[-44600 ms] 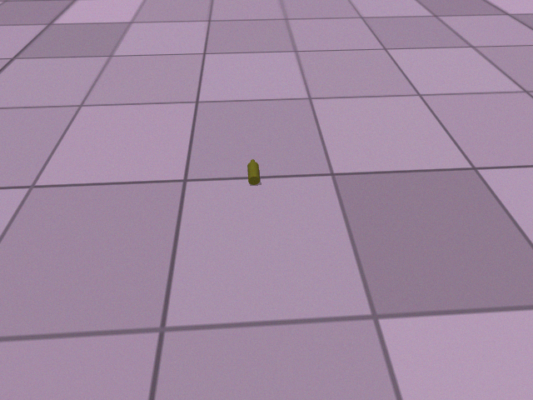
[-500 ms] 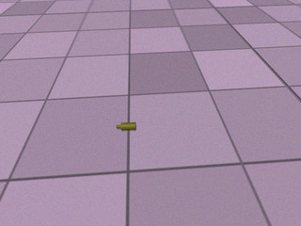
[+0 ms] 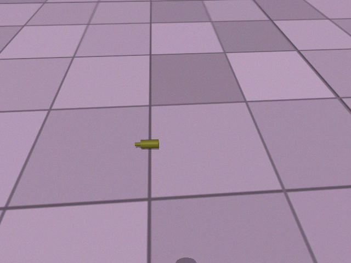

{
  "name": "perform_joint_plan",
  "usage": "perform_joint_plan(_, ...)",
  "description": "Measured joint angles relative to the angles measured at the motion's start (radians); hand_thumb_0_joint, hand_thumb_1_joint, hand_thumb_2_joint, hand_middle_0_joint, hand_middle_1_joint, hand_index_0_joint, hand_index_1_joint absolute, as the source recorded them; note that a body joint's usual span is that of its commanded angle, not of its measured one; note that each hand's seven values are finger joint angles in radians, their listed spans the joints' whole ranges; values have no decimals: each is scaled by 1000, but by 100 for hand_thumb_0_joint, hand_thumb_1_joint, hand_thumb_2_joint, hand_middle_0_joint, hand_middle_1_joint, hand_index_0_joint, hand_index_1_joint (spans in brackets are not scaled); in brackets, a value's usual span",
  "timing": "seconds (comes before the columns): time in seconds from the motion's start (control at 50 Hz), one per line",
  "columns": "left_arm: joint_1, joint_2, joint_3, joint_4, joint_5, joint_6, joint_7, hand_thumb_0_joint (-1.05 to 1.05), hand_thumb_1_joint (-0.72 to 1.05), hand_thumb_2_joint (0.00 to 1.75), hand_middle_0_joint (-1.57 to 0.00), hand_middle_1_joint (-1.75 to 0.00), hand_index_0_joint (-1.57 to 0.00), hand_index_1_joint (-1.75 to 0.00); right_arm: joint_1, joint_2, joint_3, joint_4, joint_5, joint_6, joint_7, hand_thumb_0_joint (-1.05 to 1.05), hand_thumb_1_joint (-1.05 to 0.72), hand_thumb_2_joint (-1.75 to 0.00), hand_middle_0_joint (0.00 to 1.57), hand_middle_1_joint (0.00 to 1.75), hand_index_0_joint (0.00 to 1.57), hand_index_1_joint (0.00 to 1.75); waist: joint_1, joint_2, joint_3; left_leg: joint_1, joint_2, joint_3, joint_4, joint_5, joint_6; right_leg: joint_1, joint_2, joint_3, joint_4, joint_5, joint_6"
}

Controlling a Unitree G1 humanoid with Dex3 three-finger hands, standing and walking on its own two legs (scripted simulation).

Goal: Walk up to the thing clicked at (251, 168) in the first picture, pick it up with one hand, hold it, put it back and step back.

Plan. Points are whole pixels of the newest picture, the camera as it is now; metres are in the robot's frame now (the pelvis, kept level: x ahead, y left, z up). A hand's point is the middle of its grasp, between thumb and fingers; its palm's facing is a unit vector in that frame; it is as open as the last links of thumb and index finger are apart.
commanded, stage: step back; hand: left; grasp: from above
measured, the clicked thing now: (146, 144) +1.00 +0.19 -0.73
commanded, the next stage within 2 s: stand in 0.16 s
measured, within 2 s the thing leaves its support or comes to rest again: neither
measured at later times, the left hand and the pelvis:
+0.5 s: hand out of the picture +0.11 +0.25 -0.14, palm faces -0.02 -0.94 -0.33, open 7.4 cm; pelvis +0.01 +0.00 +0.02, yaw +0 degrees
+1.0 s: hand out of the picture +0.05 +0.26 -0.14, palm faces -0.02 -0.94 -0.35, open 7.4 cm; pelvis -0.01 +0.00 +0.02, yaw +0 degrees
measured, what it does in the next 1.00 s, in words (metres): stands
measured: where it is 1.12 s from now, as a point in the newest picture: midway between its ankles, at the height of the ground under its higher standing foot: outside the picture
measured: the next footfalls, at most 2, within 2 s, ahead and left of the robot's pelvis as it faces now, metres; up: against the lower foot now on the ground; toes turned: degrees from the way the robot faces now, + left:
none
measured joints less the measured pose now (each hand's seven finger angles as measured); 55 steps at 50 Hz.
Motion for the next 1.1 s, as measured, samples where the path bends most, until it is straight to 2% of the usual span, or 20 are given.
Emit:
perform_joint_plan(0.08,-27,-9,-11,12,-6,5,-1,1,90,90,-21,-30,-21,-30,-16,4,7,31,-3,-3,-1,1,-90,-90,20,30,20,30,1,-11,-19,38,-18,15,-53,11,1,9,-19,13,4,-23,5)
perform_joint_plan(0.16,-64,-20,-15,20,-10,2,1,1,90,90,-21,-30,-21,-30,-42,0,12,56,1,-5,-2,1,-90,-90,20,30,20,30,3,-4,-17,58,-15,19,-78,18,1,29,-16,16,-23,-14,5)
perform_joint_plan(0.38,-113,-39,-38,73,-15,8,1,1,90,90,-21,-30,-21,-30,-79,-12,28,94,12,-1,0,1,-90,-90,20,30,20,30,-13,-8,-5,135,-17,17,-213,90,-2,107,-16,10,-160,58,7)
perform_joint_plan(0.66,-77,-33,-38,127,-9,14,-7,1,90,90,-21,-30,-21,-30,-62,-12,33,134,6,-1,6,1,-90,-90,20,30,20,30,-5,-9,-14,152,-17,18,-288,150,-3,123,-15,10,-232,117,7)
perform_joint_plan(1.1,-26,-29,-44,130,-7,12,-9,1,90,90,-21,-30,-20,-30,-22,-14,36,144,3,5,13,1,-90,-90,20,30,20,30,-3,-3,-27,120,-21,10,-283,159,-2,92,-19,2,-223,120,7)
